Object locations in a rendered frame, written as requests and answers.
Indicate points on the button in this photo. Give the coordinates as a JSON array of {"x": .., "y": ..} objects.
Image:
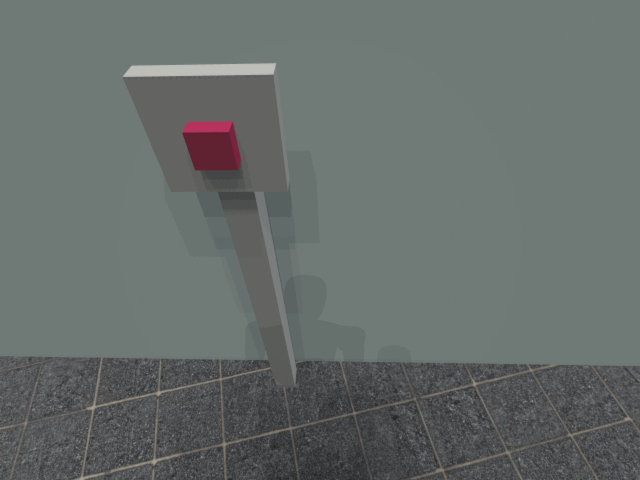
[{"x": 212, "y": 145}]

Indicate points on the panel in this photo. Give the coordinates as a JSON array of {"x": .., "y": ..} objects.
[{"x": 166, "y": 97}]

